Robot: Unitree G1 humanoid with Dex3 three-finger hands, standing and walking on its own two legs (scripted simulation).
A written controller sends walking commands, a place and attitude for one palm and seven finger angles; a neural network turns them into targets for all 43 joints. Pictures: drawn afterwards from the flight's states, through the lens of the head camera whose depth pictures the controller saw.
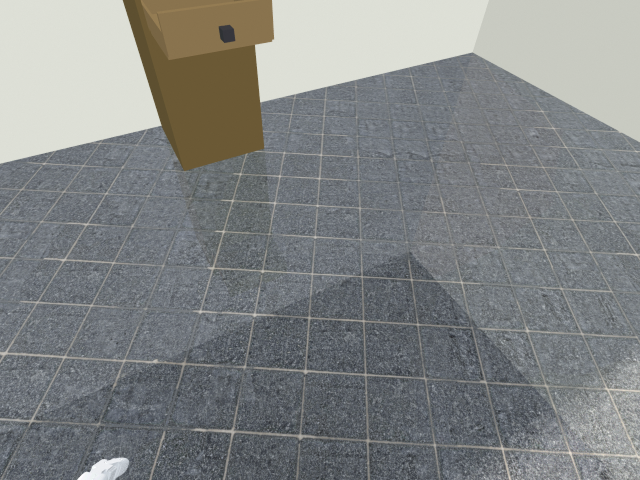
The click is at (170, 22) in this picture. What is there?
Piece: drawer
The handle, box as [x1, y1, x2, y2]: [219, 25, 234, 42]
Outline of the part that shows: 219,26 220,38 224,42 234,40 233,28 230,25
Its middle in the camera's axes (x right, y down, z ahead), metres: -0.33 -0.70 +1.30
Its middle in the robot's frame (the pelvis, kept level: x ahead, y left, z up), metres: +1.43 +0.39 -0.03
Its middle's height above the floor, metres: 0.73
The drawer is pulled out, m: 0.28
